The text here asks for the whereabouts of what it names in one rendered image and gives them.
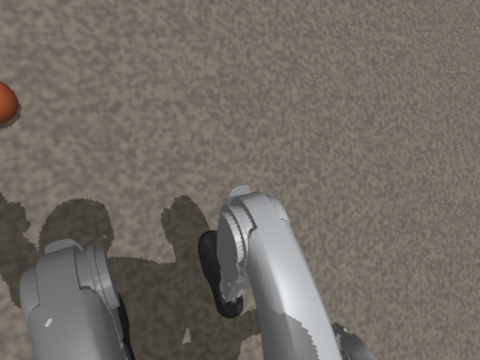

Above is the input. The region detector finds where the ball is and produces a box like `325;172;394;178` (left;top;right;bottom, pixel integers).
0;82;18;124

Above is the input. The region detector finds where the right robot hand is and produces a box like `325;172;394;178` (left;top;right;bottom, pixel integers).
331;322;378;360

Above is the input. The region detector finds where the right robot foot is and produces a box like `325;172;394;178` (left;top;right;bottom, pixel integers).
198;230;244;318

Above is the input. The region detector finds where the left robot foot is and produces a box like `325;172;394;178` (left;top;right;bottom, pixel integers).
117;292;136;360

